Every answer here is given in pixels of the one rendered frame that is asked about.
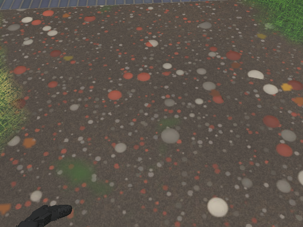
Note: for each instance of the robot left hand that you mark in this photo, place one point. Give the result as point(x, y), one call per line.
point(43, 215)

